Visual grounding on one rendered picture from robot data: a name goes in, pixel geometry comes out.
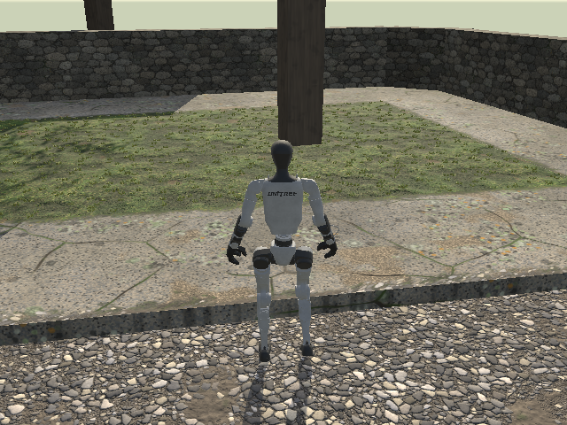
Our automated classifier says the left robot upper arm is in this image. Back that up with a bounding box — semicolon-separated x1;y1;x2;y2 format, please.
238;179;264;228

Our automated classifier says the robot left hand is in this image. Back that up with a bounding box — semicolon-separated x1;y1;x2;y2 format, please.
226;245;247;265

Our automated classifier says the right robot upper arm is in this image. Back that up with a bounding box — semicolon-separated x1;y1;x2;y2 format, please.
301;178;326;227

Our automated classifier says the robot right shin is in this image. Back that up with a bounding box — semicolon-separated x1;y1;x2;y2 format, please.
298;284;311;345

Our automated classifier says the left robot forearm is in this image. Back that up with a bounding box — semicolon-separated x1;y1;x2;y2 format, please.
229;214;247;249

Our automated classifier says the robot left foot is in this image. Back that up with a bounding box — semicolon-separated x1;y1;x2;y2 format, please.
259;340;271;362

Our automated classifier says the right robot forearm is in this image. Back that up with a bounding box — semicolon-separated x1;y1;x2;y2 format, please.
318;212;335;245

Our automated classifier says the robot right hand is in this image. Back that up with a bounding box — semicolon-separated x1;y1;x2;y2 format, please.
317;240;338;258

